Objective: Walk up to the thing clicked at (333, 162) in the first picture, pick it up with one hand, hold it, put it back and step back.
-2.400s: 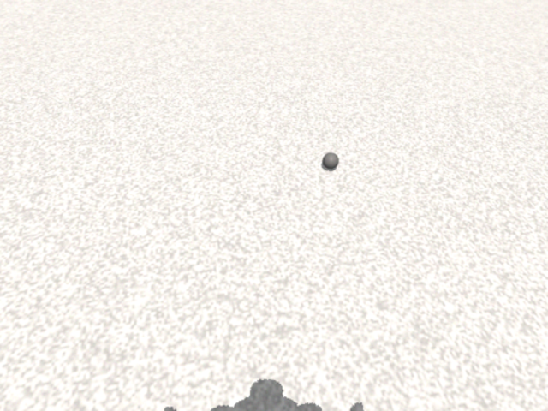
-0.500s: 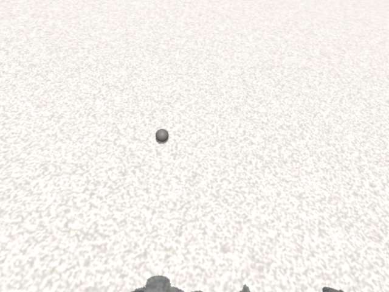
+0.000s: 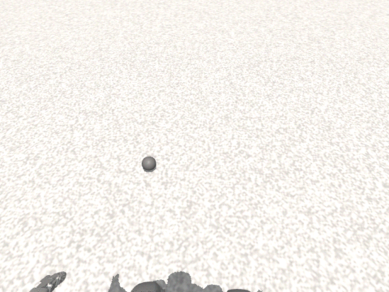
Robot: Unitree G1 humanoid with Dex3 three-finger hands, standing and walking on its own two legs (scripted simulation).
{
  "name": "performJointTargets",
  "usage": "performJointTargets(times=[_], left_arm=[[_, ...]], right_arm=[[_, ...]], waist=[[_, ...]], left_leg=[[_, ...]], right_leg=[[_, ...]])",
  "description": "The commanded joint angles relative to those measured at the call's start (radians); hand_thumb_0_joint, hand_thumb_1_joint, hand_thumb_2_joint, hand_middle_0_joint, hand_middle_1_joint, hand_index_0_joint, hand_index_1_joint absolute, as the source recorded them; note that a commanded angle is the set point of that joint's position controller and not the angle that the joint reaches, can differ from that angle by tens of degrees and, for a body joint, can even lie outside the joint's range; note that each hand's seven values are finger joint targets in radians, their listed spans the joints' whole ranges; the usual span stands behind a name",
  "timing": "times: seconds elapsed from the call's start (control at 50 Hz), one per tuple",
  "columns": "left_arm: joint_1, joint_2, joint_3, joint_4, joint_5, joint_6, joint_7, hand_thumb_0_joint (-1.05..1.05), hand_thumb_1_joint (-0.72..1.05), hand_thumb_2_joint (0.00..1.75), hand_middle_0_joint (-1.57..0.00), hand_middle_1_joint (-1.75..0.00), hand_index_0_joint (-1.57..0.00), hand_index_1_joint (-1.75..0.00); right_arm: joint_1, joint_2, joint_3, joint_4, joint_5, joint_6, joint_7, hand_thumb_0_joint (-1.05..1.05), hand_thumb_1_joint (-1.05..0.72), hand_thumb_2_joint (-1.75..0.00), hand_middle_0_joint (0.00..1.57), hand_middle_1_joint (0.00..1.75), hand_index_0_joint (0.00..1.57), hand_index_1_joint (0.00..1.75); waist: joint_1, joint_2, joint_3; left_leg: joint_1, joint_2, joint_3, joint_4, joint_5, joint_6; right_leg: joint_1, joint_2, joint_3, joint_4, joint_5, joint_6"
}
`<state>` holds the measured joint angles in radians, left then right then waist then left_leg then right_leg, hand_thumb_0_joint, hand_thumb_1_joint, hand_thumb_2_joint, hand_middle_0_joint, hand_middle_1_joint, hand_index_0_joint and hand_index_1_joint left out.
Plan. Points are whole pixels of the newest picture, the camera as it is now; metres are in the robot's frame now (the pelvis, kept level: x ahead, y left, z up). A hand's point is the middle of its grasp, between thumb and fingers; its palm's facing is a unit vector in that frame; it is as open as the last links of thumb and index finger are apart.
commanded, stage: walk up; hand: left
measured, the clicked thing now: (148, 163) +0.91 +0.27 -0.72
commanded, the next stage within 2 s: none
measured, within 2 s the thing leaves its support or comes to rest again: neither
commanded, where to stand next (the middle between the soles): +0.55 +0.03 m, yaw +0 degrees
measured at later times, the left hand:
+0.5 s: hand (67, 236) +0.28 +0.32 -0.13, palm faces -0.11 -0.93 -0.35, open 7.4 cm
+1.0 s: hand (84, 188) +0.41 +0.31 -0.13, palm faces -0.01 -0.92 -0.38, open 7.4 cm
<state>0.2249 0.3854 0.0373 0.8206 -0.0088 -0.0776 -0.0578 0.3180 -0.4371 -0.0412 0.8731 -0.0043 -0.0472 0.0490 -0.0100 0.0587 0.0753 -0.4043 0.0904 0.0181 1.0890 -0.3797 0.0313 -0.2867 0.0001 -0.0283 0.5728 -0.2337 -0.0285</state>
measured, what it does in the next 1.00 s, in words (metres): walks ahead: left foot, then right foot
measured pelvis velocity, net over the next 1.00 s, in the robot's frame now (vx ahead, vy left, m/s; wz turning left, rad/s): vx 0.38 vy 0.03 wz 0.00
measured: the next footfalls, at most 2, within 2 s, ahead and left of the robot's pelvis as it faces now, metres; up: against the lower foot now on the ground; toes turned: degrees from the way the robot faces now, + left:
left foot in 0.20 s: +0.23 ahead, +0.17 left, +0.00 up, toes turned +6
right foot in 0.62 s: +0.40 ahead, -0.10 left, +0.00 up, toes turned -5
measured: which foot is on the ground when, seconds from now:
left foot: up 0.00-0.18, down 0.20-0.64, up 0.66-1.00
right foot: down 0.00-0.22, up 0.24-0.60, down 0.62-1.00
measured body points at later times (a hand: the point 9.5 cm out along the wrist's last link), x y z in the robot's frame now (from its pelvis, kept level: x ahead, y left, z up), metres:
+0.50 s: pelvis +0.20 +0.05 +0.01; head +0.22 +0.06 +0.46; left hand +0.28 +0.37 -0.11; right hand +0.21 -0.28 -0.09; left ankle +0.19 +0.16 -0.73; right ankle +0.29 -0.11 -0.69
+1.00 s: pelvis +0.38 +0.03 +0.00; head +0.39 +0.03 +0.45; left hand +0.41 +0.36 -0.10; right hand +0.45 -0.29 -0.11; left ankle +0.48 +0.17 -0.72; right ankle +0.36 -0.10 -0.73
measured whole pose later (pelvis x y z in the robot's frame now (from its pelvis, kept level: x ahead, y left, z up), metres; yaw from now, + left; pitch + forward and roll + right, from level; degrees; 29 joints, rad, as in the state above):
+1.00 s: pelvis +0.38 +0.03 +0.00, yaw +0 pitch -2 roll -1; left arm 0.34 0.42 0.05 0.85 0.02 -0.07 -0.05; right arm 0.30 -0.44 -0.06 0.88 -0.02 -0.05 0.08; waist 0.04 0.02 0.05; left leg -0.43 0.09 0.04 0.63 -0.22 0.01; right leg -0.19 -0.04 -0.08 0.55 -0.33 -0.01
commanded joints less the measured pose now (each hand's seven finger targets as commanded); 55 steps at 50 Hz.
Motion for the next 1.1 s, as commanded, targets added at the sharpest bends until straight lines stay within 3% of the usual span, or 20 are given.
performJointTargets(times=[0.0, 0.08, 0.16, 0.18, 0.2, 0.22, 0.34, 0.52, 0.58, 0.6, 0.62, 0.64, 0.76, 0.92, 0.96, 1.0, 1.02, 1.04, 1.06, 1.08], left_arm=[[0.047, 0.305, 0.097, -0.057, 0.011, -0.029, 0.023, 0.00, 0.90, 0.90, -0.20, -0.30, -0.20, -0.30], [0.022, 0.321, 0.095, -0.074, 0.017, -0.033, 0.014, 0.00, 0.90, 0.90, -0.20, -0.30, -0.20, -0.30], [0.008, 0.270, 0.068, -0.068, 0.026, -0.019, 0.012, 0.00, 0.90, 0.90, -0.20, -0.30, -0.20, -0.30], [0.035, 0.218, 0.053, -0.072, 0.031, -0.017, 0.012, 0.00, 0.90, 0.90, -0.20, -0.30, -0.20, -0.30], [0.076, 0.143, 0.033, -0.075, 0.011, -0.018, 0.016, 0.00, 0.90, 0.90, -0.20, -0.30, -0.20, -0.30], [0.060, 0.263, 0.059, -0.054, 0.019, -0.010, 0.035, 0.00, 0.90, 0.90, -0.20, -0.30, -0.20, -0.30], [0.121, 0.250, 0.059, 0.030, 0.007, -0.003, 0.010, 0.00, 0.90, 0.90, -0.20, -0.30, -0.20, -0.30], [-0.015, 0.207, 0.071, -0.007, 0.017, 0.003, -0.012, 0.00, 0.90, 0.90, -0.20, -0.30, -0.20, -0.30], [0.123, 0.240, 0.094, 0.039, 0.019, -0.012, 0.006, 0.00, 0.90, 0.90, -0.20, -0.30, -0.20, -0.30], [0.224, 0.293, 0.117, 0.054, 0.025, -0.021, 0.019, 0.00, 0.90, 0.90, -0.20, -0.30, -0.20, -0.30], [0.241, 0.379, 0.130, 0.028, 0.020, -0.030, 0.032, 0.00, 0.90, 0.90, -0.20, -0.30, -0.20, -0.30], [0.194, 0.389, 0.123, 0.017, 0.008, -0.024, 0.031, 0.00, 0.90, 0.90, -0.20, -0.30, -0.20, -0.30], [0.055, 0.285, 0.092, -0.032, 0.009, -0.031, 0.034, 0.00, 0.90, 0.90, -0.20, -0.30, -0.20, -0.30], [0.066, 0.308, 0.093, -0.058, 0.020, -0.025, 0.023, 0.00, 0.90, 0.90, -0.20, -0.30, -0.20, -0.30], [0.033, 0.300, 0.088, -0.062, 0.019, -0.018, 0.022, 0.00, 0.90, 0.90, -0.20, -0.30, -0.20, -0.30], [0.061, 0.206, 0.037, -0.047, 0.017, -0.005, 0.034, 0.00, 0.90, 0.90, -0.20, -0.30, -0.20, -0.30], [0.094, 0.146, 0.019, -0.066, 0.013, -0.005, 0.036, 0.00, 0.90, 0.90, -0.20, -0.30, -0.20, -0.30], [0.139, 0.186, 0.034, -0.035, 0.004, 0.008, 0.049, 0.00, 0.90, 0.90, -0.20, -0.30, -0.20, -0.30], [0.103, 0.253, 0.047, -0.009, 0.013, 0.017, 0.062, 0.00, 0.90, 0.90, -0.20, -0.30, -0.20, -0.30], [0.099, 0.252, 0.046, -0.008, 0.009, 0.021, 0.065, 0.00, 0.90, 0.90, -0.20, -0.30, -0.20, -0.30]], right_arm=[[0.059, -0.186, -0.072, -0.057, -0.009, -0.021, 0.010, 0.00, -0.90, -0.90, 0.20, 0.30, 0.20, 0.30], [-0.010, -0.176, -0.083, -0.079, -0.017, -0.036, 0.026, 0.00, -0.90, -0.90, 0.20, 0.30, 0.20, 0.30], [0.118, -0.204, -0.113, -0.027, -0.027, -0.054, 0.013, 0.00, -0.90, -0.90, 0.20, 0.30, 0.20, 0.30], [0.217, -0.251, -0.128, -0.009, -0.029, -0.063, 0.001, 0.00, -0.90, -0.90, 0.20, 0.30, 0.20, 0.30], [0.238, -0.330, -0.138, -0.032, -0.036, -0.073, -0.010, 0.00, -0.90, -0.90, 0.20, 0.30, 0.20, 0.30], [0.175, -0.362, -0.141, -0.061, -0.002, -0.070, -0.009, 0.00, -0.90, -0.90, 0.20, 0.30, 0.20, 0.30], [0.032, -0.241, -0.089, -0.082, -0.002, -0.067, -0.020, 0.00, -0.90, -0.90, 0.20, 0.30, 0.20, 0.30], [0.033, -0.259, -0.087, -0.102, 0.001, -0.052, -0.012, 0.00, -0.90, -0.90, 0.20, 0.30, 0.20, 0.30], [0.031, -0.204, -0.064, -0.121, 0.006, -0.042, -0.016, 0.00, -0.90, -0.90, 0.20, 0.30, 0.20, 0.30], [0.060, -0.144, -0.041, -0.128, 0.008, -0.044, -0.016, 0.00, -0.90, -0.90, 0.20, 0.30, 0.20, 0.30], [0.093, -0.102, -0.024, -0.141, 0.008, -0.038, -0.016, 0.00, -0.90, -0.90, 0.20, 0.30, 0.20, 0.30], [0.058, -0.211, -0.057, -0.111, 0.002, -0.022, -0.030, 0.00, -0.90, -0.90, 0.20, 0.30, 0.20, 0.30], [0.119, -0.183, -0.063, -0.028, -0.003, -0.013, -0.004, 0.00, -0.90, -0.90, 0.20, 0.30, 0.20, 0.30], [-0.022, -0.160, -0.077, -0.067, -0.016, -0.030, 0.023, 0.00, -0.90, -0.90, 0.20, 0.30, 0.20, 0.30], [0.033, -0.163, -0.083, -0.048, -0.018, -0.040, 0.019, 0.00, -0.90, -0.90, 0.20, 0.30, 0.20, 0.30], [0.057, -0.176, -0.085, -0.019, -0.024, -0.046, -0.011, 0.00, -0.90, -0.90, 0.20, 0.30, 0.20, 0.30], [0.121, -0.260, -0.104, -0.029, -0.028, -0.050, -0.026, 0.00, -0.90, -0.90, 0.20, 0.30, 0.20, 0.30], [0.118, -0.335, -0.113, -0.051, -0.013, -0.049, -0.028, 0.00, -0.90, -0.90, 0.20, 0.30, 0.20, 0.30], [0.105, -0.317, -0.116, -0.042, 0.001, -0.042, -0.029, 0.00, -0.90, -0.90, 0.20, 0.30, 0.20, 0.30], [0.073, -0.281, -0.100, -0.054, 0.001, -0.039, -0.036, 0.00, -0.90, -0.90, 0.20, 0.30, 0.20, 0.30]], waist=[[0.021, -0.214, -0.004], [0.024, -0.222, -0.009], [-0.073, -0.079, -0.061], [-0.124, 0.104, -0.100], [-0.109, 0.293, -0.095], [-0.092, 0.152, -0.061], [-0.003, 0.108, -0.024], [-0.014, 0.083, -0.004], [0.071, -0.060, -0.095], [0.120, -0.251, -0.160], [0.104, -0.370, -0.156], [0.103, -0.225, -0.110], [0.016, -0.225, -0.007], [0.040, -0.203, -0.008], [-0.013, -0.154, -0.035], [-0.033, -0.025, -0.059], [-0.054, 0.205, -0.122], [-0.041, 0.216, -0.097], [-0.040, 0.098, -0.059], [-0.023, 0.037, -0.049]], left_leg=[[-0.098, 0.039, -0.008, -0.201, 0.041, -0.025], [0.021, 0.029, 0.019, -0.382, 0.147, -0.028], [0.393, -0.055, 0.081, -0.476, 0.126, -0.011], [0.494, 0.020, -0.061, -0.611, -0.083, 0.026], [0.514, 0.293, -0.577, -0.845, -0.343, 0.113], [0.426, 0.392, -0.752, -0.912, -0.424, 0.218], [0.250, 0.188, -0.169, -0.817, 0.135, 0.176], [0.181, 0.160, -0.070, -0.759, 0.221, 0.156], [0.060, 0.104, -0.003, -0.482, 0.285, 0.099], [-0.041, 0.011, 0.072, -0.195, 0.197, 0.058], [-0.249, -0.101, 0.044, 0.010, -0.127, 0.008], [-0.254, -0.061, -0.058, 0.085, -0.150, 0.012], [-0.138, 0.011, -0.050, -0.119, 0.046, -0.017], [0.029, -0.008, 0.035, -0.445, 0.160, -0.035], [0.174, -0.037, 0.068, -0.528, 0.194, -0.021], [0.328, -0.040, 0.009, -0.606, 0.125, 0.008], [0.406, 0.189, -0.303, -0.723, 0.151, 0.077], [0.393, 0.345, -0.573, -0.808, 0.168, 0.207], [0.321, 0.354, -0.556, -0.774, 0.236, 0.265], [0.301, 0.299, -0.422, -0.745, 0.356, 0.242]], right_leg=[[-0.005, -0.227, 0.235, -0.300, -0.107, -0.218], [-0.092, -0.239, 0.217, -0.305, -0.251, -0.195], [-0.303, -0.161, 0.127, -0.059, -0.316, -0.126], [-0.362, -0.094, 0.060, 0.231, -0.219, -0.096], [-0.523, 0.061, 0.010, 0.537, -0.277, -0.020], [-0.527, 0.006, 0.106, 0.620, -0.308, -0.035], [-0.312, -0.101, 0.058, 0.399, -0.102, 0.009], [-0.112, -0.053, -0.045, 0.061, 0.050, 0.002], [0.238, -0.002, -0.040, -0.056, 0.043, -0.025], [0.362, -0.136, 0.160, -0.168, -0.115, -0.061], [0.424, -0.399, 0.618, -0.313, -0.241, -0.141], [0.312, -0.440, 0.688, -0.329, -0.342, -0.224], [0.072, -0.252, 0.215, -0.311, -0.063, -0.192], [-0.037, -0.253, 0.149, -0.290, -0.250, -0.181], [-0.086, -0.232, 0.107, -0.190, -0.228, -0.151], [-0.180, -0.167, 0.021, 0.053, -0.017, -0.086], [-0.248, -0.073, -0.059, 0.352, -0.020, -0.017], [-0.345, 0.015, -0.033, 0.441, -0.325, -0.002], [-0.325, -0.037, 0.049, 0.536, -0.360, -0.005], [-0.318, -0.045, 0.085, 0.547, -0.336, -0.012]])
